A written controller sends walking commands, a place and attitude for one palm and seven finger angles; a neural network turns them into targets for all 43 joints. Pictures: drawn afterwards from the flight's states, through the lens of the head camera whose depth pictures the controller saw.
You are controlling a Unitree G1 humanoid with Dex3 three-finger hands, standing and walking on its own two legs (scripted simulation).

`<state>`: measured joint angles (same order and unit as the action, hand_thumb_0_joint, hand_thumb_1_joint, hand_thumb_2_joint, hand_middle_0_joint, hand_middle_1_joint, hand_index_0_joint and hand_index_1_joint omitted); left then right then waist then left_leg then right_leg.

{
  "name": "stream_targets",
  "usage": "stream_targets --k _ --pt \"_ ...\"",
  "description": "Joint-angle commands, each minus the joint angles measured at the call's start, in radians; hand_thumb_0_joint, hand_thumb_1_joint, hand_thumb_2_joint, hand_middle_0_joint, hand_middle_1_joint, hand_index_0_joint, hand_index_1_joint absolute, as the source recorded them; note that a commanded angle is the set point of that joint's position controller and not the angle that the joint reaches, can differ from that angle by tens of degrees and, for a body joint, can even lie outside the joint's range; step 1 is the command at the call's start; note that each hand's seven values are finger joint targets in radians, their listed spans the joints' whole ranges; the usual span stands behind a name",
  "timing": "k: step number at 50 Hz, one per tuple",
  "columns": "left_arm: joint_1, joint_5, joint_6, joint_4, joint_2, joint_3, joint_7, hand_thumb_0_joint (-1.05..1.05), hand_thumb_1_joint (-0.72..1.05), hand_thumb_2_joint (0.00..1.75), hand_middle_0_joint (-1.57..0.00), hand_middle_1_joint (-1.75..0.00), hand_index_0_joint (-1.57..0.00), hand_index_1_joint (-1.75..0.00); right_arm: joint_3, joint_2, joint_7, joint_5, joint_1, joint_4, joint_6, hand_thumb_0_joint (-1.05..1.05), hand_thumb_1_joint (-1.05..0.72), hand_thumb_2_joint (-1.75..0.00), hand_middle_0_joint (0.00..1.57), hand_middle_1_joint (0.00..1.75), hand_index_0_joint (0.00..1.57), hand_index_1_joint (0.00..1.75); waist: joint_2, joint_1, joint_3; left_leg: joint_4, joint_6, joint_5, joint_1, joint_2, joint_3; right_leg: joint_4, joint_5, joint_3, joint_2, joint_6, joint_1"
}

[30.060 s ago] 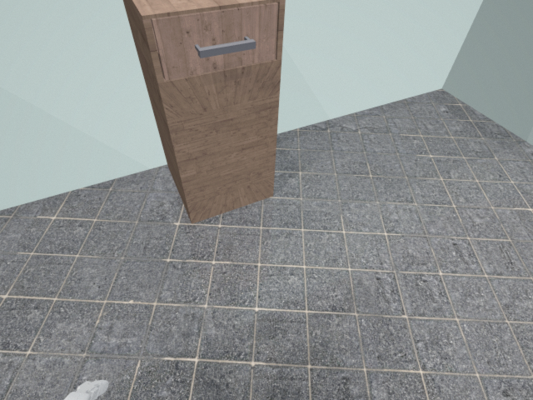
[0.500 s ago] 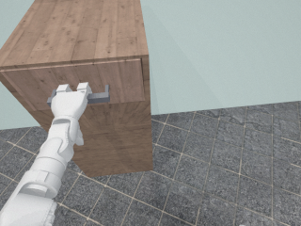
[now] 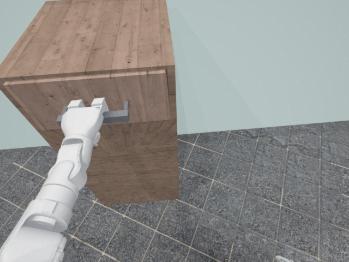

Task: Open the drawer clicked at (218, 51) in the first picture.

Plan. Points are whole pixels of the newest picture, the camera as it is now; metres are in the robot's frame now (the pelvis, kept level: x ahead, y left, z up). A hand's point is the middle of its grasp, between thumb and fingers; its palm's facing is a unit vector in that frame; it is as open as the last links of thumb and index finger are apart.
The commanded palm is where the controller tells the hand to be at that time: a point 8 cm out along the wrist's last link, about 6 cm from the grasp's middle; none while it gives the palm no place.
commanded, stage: close the thumb around the handle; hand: left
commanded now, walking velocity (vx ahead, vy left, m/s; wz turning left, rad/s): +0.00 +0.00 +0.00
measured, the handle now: (95, 112) +0.48 +0.22 +0.06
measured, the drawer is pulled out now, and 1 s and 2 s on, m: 0.01 0.07 0.20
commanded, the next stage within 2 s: pull the drawer open in 0.20 s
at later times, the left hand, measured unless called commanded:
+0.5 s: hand (91, 136) +0.41 +0.22 +0.05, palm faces -0.01 -0.02 -1.00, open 6.6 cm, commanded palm +0.36 +0.22 +0.10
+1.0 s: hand (88, 156) +0.35 +0.21 +0.04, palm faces +0.03 -0.07 -1.00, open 6.6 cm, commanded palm +0.32 +0.22 +0.10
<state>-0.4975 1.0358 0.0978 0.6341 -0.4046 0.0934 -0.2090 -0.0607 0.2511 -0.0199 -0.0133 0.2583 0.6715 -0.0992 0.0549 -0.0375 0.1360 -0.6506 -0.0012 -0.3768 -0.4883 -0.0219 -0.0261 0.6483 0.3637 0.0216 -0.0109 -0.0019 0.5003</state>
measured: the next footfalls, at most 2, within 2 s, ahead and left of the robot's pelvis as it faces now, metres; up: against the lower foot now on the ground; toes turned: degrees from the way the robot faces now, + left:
none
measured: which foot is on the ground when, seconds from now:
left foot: down 0.00-1.00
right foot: down 0.00-1.00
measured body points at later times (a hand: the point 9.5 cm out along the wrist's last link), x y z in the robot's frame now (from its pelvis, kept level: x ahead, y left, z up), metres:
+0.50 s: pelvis -0.01 +0.00 +0.00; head +0.04 -0.02 +0.45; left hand +0.40 +0.22 +0.10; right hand +0.08 -0.27 -0.13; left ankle -0.04 +0.12 -0.72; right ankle -0.04 -0.12 -0.72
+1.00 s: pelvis +0.01 +0.00 +0.00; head +0.03 -0.02 +0.45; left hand +0.34 +0.21 +0.10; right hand +0.17 -0.25 -0.11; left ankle -0.04 +0.12 -0.72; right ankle -0.04 -0.12 -0.72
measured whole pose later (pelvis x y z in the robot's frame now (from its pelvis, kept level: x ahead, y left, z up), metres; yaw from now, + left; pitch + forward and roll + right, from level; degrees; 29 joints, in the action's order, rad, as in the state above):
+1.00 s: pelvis +0.01 +0.00 +0.00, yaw +0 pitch +9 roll +0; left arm -0.20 1.02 0.16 0.29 -0.37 0.15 -0.21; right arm -0.04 0.25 -0.01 -0.02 0.17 0.63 -0.08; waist 0.06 0.01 0.12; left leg -0.62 0.00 -0.38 -0.41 -0.01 -0.03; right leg 0.63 0.37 0.02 0.00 0.00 0.42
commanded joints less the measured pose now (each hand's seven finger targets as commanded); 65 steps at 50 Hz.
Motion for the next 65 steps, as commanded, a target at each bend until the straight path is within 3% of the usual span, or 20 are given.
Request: stream_targets --k 1,5,8,10,16,21,26,27,28,32,36,42,46,48,51,54,57,60,62,65 --pt "-0.275 0.007 -0.017 -0.169 -0.188 -0.070 -0.029 0.00 0.90 0.90 -0.40 -1.35 -0.40 -1.35 -0.047 0.133 -0.014 -0.002 0.016 -0.109 0.030 0.00 -0.90 -0.90 0.20 0.30 0.20 0.30 -0.036 0.020 0.336 0.001 0.036 0.622 0.178 0.039 -0.023 -0.022 -0.589 -0.036 -0.029 -0.026 -0.203" --pt "-0.303 0.003 -0.019 -0.145 -0.157 -0.039 -0.028 0.00 0.90 0.90 -0.40 -1.35 -0.40 -1.35 -0.045 0.135 -0.011 -0.005 0.023 -0.107 0.029 0.00 -0.90 -0.90 0.20 0.30 0.20 0.30 -0.040 0.008 0.314 -0.002 0.034 0.604 0.174 0.039 -0.019 -0.023 -0.554 -0.044 -0.032 -0.026 -0.173" --pt "-0.313 0.009 -0.028 -0.175 -0.193 -0.069 -0.037 0.00 0.90 0.90 -0.40 -1.35 -0.40 -1.35 -0.050 0.135 -0.012 -0.002 0.024 -0.110 0.028 0.00 -0.90 -0.90 0.20 0.30 0.20 0.30 -0.026 0.019 0.364 -0.005 0.035 0.630 0.191 0.037 -0.017 -0.015 -0.564 -0.038 -0.031 -0.028 -0.192" --pt "-0.310 0.007 -0.027 -0.160 -0.163 -0.047 -0.040 0.00 0.90 0.90 -0.40 -1.35 -0.40 -1.35 -0.051 0.132 -0.010 -0.002 0.027 -0.106 0.030 0.00 -0.90 -0.90 0.20 0.30 0.20 0.30 -0.029 0.012 0.349 -0.009 0.035 0.626 0.189 0.038 -0.018 -0.018 -0.566 -0.041 -0.032 -0.027 -0.179" --pt "-0.328 0.015 -0.030 -0.125 -0.189 -0.067 -0.048 0.00 0.90 0.90 -0.40 -1.35 -0.40 -1.35 -0.050 0.136 -0.014 -0.003 0.031 -0.099 0.031 0.00 -0.90 -0.90 0.20 0.30 0.20 0.30 -0.050 0.011 0.339 0.000 0.035 0.580 0.169 0.038 -0.018 -0.020 -0.541 -0.041 -0.033 -0.028 -0.177" --pt "-0.239 -0.001 -0.022 -0.181 -0.128 -0.030 -0.047 0.00 0.90 0.90 -0.40 -1.35 -0.40 -1.35 -0.052 0.130 -0.006 -0.006 0.012 -0.122 0.032 0.00 -0.90 -0.90 0.20 0.30 0.20 0.30 -0.031 0.026 0.348 0.003 0.036 0.607 0.194 0.034 -0.017 -0.024 -0.529 -0.044 -0.035 -0.030 -0.179" --pt "-0.126 -0.019 -0.001 -0.219 -0.139 -0.048 -0.035 0.00 0.90 0.90 -0.40 -1.35 -0.40 -1.35 -0.045 0.134 -0.006 -0.011 -0.013 -0.140 0.033 0.00 -0.90 -0.90 0.20 0.30 0.20 0.30 -0.073 0.034 0.307 0.021 0.038 0.566 0.168 0.036 -0.022 -0.037 -0.533 -0.042 -0.035 -0.026 -0.211" --pt "-0.111 -0.021 0.000 -0.231 -0.175 -0.079 -0.033 0.00 0.90 0.90 -0.40 -1.35 -0.40 -1.35 -0.044 0.140 -0.006 -0.012 -0.018 -0.144 0.031 0.00 -0.90 -0.90 0.20 0.30 0.20 0.30 -0.066 0.045 0.311 0.029 0.035 0.568 0.159 0.035 -0.018 -0.037 -0.524 -0.039 -0.034 -0.030 -0.230" --pt "-0.104 -0.025 0.001 -0.265 -0.138 -0.046 -0.030 0.00 0.90 0.90 -0.40 -1.35 -0.40 -1.35 -0.043 0.134 -0.005 -0.012 -0.024 -0.151 0.034 0.00 -0.90 -0.90 0.20 0.30 0.20 0.30 -0.065 0.040 0.311 0.027 0.039 0.581 0.176 0.034 -0.019 -0.035 -0.535 -0.041 -0.034 -0.027 -0.223" --pt "0.021 -0.037 0.015 -0.345 -0.170 -0.090 -0.023 0.00 0.90 0.90 -0.40 -1.35 -0.40 -1.35 -0.041 0.136 -0.003 -0.012 -0.048 -0.160 0.036 0.00 -0.90 -0.90 0.20 0.30 0.20 0.30 -0.068 0.063 0.319 0.031 0.035 0.638 0.186 0.033 -0.020 -0.036 -0.592 -0.037 -0.030 -0.025 -0.267" --pt "0.074 -0.036 0.034 -0.397 -0.144 -0.072 -0.020 0.00 0.90 0.90 -0.40 -1.35 -0.40 -1.35 -0.033 0.131 0.000 -0.014 -0.073 -0.166 0.043 0.00 -0.90 -0.90 0.20 0.30 0.20 0.30 -0.060 0.060 0.259 0.039 0.032 0.625 0.198 0.029 -0.020 -0.043 -0.556 -0.045 -0.034 -0.023 -0.232" --pt "0.197 -0.035 0.054 -0.514 -0.153 -0.096 -0.024 0.00 0.90 0.90 -0.40 -1.35 -0.40 -1.35 -0.029 0.126 0.006 -0.008 -0.108 -0.176 0.053 0.00 -0.90 -0.90 0.20 0.30 0.20 0.30 -0.053 0.081 0.288 0.034 0.027 0.703 0.231 0.026 -0.015 -0.034 -0.609 -0.043 -0.030 -0.024 -0.269" --pt "0.246 -0.033 0.069 -0.586 -0.090 -0.043 -0.025 0.00 0.90 0.90 -0.40 -1.35 -0.40 -1.35 -0.022 0.113 0.012 -0.008 -0.135 -0.185 0.061 0.00 -0.90 -0.90 0.20 0.30 0.20 0.30 -0.046 0.080 0.266 0.031 0.026 0.723 0.257 0.023 -0.007 -0.031 -0.595 -0.053 -0.030 -0.022 -0.239" --pt "-0.069 -0.006 0.074 -0.504 -0.161 -0.057 -0.037 0.00 0.90 0.90 -0.40 -1.35 -0.40 -1.35 -0.017 0.126 -0.008 -0.008 -0.120 -0.137 0.051 0.00 -0.90 -0.90 0.20 0.30 0.20 0.30 -0.048 0.022 0.209 0.034 0.022 0.597 0.230 0.031 -0.006 -0.046 -0.515 -0.051 -0.032 -0.022 -0.175" --pt "-0.022 0.015 0.078 -0.443 -0.139 -0.045 -0.036 0.00 0.90 0.90 -0.40 -1.35 -0.40 -1.35 -0.016 0.115 -0.016 -0.003 -0.120 -0.133 0.053 0.00 -0.90 -0.90 0.20 0.30 0.20 0.30 -0.045 0.048 0.238 0.036 0.022 0.594 0.236 0.039 -0.011 -0.043 -0.506 -0.051 -0.032 -0.030 -0.191" --pt "-0.085 0.016 0.074 -0.428 -0.114 -0.009 -0.027 0.00 0.90 0.90 -0.40 -1.35 -0.40 -1.35 -0.015 0.108 -0.021 -0.001 -0.123 -0.129 0.048 0.00 -0.90 -0.90 0.20 0.30 0.20 0.30 -0.026 0.043 0.274 0.022 0.024 0.604 0.252 0.044 -0.013 -0.039 -0.535 -0.045 -0.028 -0.031 -0.202" --pt "-0.097 0.002 0.059 -0.377 -0.164 -0.053 -0.017 0.00 0.90 0.90 -0.40 -1.35 -0.40 -1.35 -0.014 0.116 -0.033 0.001 -0.120 -0.120 0.043 0.00 -0.90 -0.90 0.20 0.30 0.20 0.30 -0.082 0.044 0.276 0.028 0.025 0.532 0.220 0.052 -0.017 -0.047 -0.537 -0.037 -0.023 -0.028 -0.237" --pt "-0.108 -0.012 0.035 -0.323 -0.145 -0.041 -0.003 0.00 0.90 0.90 -0.40 -1.35 -0.40 -1.35 -0.006 0.110 -0.043 -0.003 -0.127 -0.125 0.047 0.00 -0.90 -0.90 0.20 0.30 0.20 0.30 -0.112 0.043 0.229 0.039 0.030 0.452 0.172 0.060 -0.022 -0.057 -0.512 -0.036 -0.016 -0.021 -0.234" --pt "-0.127 -0.007 0.013 -0.308 -0.201 -0.085 -0.004 0.00 0.90 0.90 -0.40 -1.35 -0.40 -1.35 -0.009 0.117 -0.048 0.000 -0.123 -0.120 0.047 0.00 -0.90 -0.90 0.20 0.30 0.20 0.30 -0.115 0.051 0.236 0.042 0.029 0.428 0.160 0.060 -0.023 -0.059 -0.492 -0.027 -0.014 -0.022 -0.247" --pt "0.013 -0.020 -0.007 -0.326 -0.165 -0.079 0.001 0.00 0.90 0.90 -0.40 -1.35 -0.40 -1.35 -0.007 0.105 -0.043 -0.002 -0.136 -0.145 0.052 0.00 -0.90 -0.90 0.20 0.30 0.20 0.30 -0.099 0.083 0.246 0.051 0.030 0.419 0.145 0.065 -0.031 -0.060 -0.516 -0.022 -0.011 -0.021 -0.281"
